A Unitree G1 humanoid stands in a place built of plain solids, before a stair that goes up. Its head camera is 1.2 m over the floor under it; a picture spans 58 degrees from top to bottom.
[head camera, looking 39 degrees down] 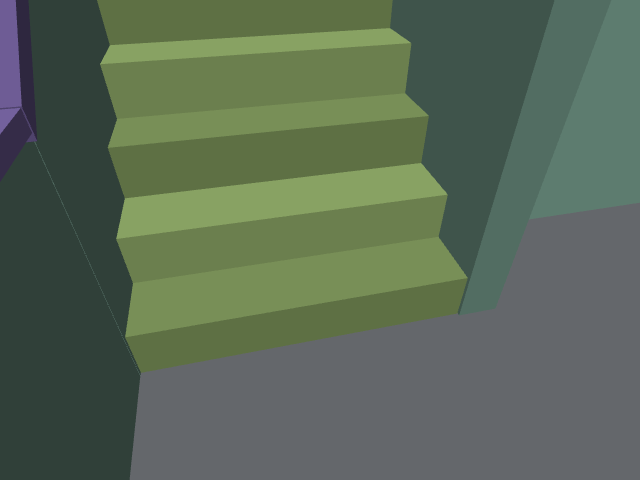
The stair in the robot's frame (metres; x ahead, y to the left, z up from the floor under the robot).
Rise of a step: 0.19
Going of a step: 0.23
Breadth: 1.10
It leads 13 degrees to the left of straight ahead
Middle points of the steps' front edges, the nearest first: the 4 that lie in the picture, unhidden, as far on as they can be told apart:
0.93 0.04 0.18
1.16 0.09 0.37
1.38 0.14 0.56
1.60 0.19 0.75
